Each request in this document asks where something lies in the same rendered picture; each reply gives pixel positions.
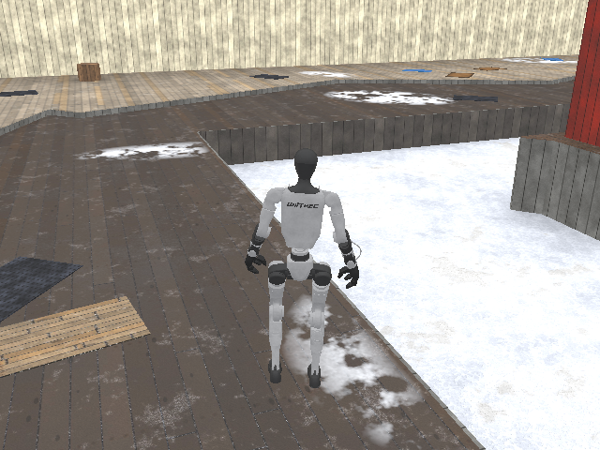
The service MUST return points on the robot left forearm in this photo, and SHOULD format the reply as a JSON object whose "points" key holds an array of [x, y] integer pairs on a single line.
{"points": [[255, 243]]}

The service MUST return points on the robot right hand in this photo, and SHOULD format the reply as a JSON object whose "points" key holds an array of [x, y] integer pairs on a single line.
{"points": [[354, 274]]}

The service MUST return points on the left robot foot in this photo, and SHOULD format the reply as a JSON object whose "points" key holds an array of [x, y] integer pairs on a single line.
{"points": [[275, 376]]}

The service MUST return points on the robot right forearm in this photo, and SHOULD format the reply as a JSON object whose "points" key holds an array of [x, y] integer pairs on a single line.
{"points": [[347, 252]]}

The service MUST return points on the robot left hand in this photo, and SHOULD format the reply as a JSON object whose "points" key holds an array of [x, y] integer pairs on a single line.
{"points": [[259, 260]]}

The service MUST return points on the robot left thigh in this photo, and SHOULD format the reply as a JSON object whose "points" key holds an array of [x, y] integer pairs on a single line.
{"points": [[277, 273]]}

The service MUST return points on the robot right upper arm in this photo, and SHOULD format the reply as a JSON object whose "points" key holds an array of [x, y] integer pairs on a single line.
{"points": [[332, 200]]}

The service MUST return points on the robot left upper arm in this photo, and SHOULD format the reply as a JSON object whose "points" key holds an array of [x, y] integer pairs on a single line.
{"points": [[274, 195]]}

